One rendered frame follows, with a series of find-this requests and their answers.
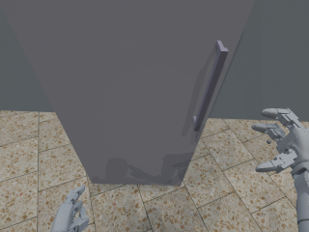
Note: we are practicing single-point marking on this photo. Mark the fridge door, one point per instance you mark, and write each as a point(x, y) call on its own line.
point(126, 77)

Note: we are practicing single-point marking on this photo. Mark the robot right hand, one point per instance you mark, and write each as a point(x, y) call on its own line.
point(297, 140)

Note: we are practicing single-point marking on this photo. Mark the handle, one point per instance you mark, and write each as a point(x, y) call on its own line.
point(215, 73)

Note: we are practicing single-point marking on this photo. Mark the robot left hand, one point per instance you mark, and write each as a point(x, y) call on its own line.
point(64, 219)

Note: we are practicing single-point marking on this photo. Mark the robot right forearm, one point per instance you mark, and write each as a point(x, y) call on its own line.
point(301, 181)

